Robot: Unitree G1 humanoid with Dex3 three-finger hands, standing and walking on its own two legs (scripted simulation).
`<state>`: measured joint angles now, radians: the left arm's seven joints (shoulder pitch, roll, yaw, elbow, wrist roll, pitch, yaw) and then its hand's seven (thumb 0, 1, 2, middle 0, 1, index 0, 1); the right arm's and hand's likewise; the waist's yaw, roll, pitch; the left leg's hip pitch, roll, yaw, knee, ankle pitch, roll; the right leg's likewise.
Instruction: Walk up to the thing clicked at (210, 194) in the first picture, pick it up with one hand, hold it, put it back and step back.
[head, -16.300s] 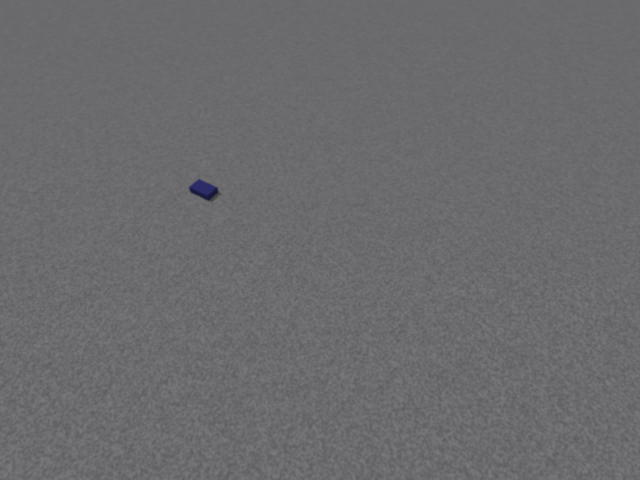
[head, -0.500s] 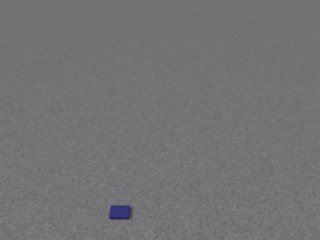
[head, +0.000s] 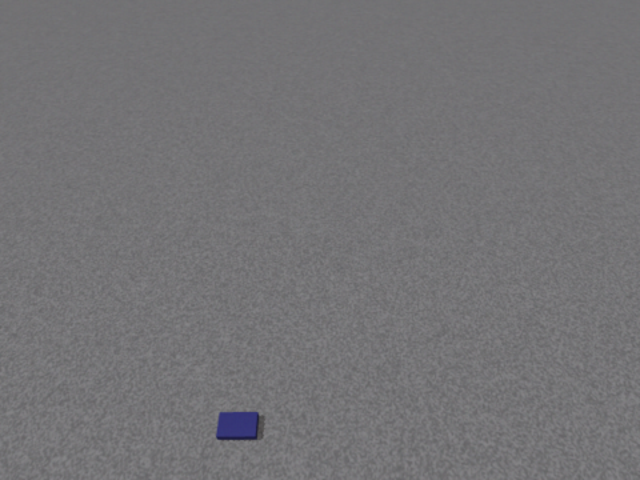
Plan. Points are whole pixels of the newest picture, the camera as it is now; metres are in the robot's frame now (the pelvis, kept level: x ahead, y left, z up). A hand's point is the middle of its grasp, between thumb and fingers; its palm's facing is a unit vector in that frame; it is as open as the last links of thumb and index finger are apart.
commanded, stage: stand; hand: left
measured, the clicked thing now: (238, 425) +0.42 +0.25 -0.77
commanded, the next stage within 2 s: walk up in 0.76 s
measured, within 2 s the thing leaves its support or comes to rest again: neither
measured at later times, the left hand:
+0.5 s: hand out of the picture +0.08 +0.25 -0.16, palm faces -0.03 -0.94 -0.34, open 7.4 cm
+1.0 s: hand out of the picture +0.08 +0.28 -0.17, palm faces -0.02 -0.92 -0.39, open 7.4 cm
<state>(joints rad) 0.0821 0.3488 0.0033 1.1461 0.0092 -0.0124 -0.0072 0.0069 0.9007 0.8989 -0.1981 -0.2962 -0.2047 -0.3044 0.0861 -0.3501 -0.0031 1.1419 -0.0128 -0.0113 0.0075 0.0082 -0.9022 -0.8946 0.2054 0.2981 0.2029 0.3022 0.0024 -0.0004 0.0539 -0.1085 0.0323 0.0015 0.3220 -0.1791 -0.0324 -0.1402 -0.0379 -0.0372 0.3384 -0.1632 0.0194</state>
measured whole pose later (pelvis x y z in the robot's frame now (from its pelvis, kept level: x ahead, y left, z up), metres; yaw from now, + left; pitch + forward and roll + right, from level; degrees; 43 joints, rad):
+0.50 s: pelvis +0.01 +0.00 +0.00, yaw +0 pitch -2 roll +0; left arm 0.10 0.35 0.00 1.13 0.01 -0.01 -0.01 0.01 0.90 0.90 -0.20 -0.30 -0.20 -0.30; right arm 0.10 -0.35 0.00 1.13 -0.01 -0.01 0.01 0.01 -0.90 -0.89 0.21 0.30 0.20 0.30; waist 0.00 0.00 0.05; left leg -0.09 0.04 0.00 0.32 -0.19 -0.04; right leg -0.12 -0.03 -0.04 0.33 -0.17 0.01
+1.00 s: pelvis -0.04 +0.01 -0.02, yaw +0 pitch -1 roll +0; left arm 0.03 0.38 0.05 0.99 0.02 0.05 0.01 0.01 0.90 0.90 -0.20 -0.30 -0.21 -0.30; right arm 0.07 -0.41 -0.05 1.01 0.00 0.05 0.01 0.01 -0.90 -0.89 0.20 0.30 0.20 0.30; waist 0.00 -0.01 0.17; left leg -0.34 -0.02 -0.02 0.82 -0.47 0.03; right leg -0.32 -0.06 -0.02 0.57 -0.22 0.01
